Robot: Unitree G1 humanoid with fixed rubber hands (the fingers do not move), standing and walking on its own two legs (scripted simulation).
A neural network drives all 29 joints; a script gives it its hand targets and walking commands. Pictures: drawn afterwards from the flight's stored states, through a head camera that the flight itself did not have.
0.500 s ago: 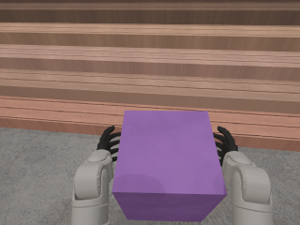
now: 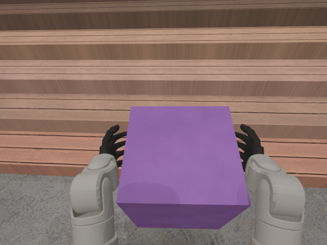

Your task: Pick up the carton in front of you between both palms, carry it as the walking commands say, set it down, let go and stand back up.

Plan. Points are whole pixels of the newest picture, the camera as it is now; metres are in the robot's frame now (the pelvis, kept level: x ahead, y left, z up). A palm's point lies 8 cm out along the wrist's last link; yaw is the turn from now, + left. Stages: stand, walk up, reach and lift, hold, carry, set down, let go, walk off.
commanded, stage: carry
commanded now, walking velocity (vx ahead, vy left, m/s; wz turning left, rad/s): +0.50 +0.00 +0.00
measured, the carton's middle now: (178, 172) +0.28 +0.00 +0.05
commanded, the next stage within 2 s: none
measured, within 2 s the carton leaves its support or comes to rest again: neither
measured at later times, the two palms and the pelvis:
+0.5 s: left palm (127, 48) +0.69 +0.16 +0.16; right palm (217, 44) +0.68 -0.14 +0.17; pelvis +0.31 +0.01 -0.01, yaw -1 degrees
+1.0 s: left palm (141, 11) +1.04 +0.14 +0.16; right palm (207, 6) +1.05 -0.16 +0.16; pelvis +0.66 -0.02 +0.03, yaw +0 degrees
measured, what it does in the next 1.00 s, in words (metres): climbs: left foot, then right foot 0.13 m higher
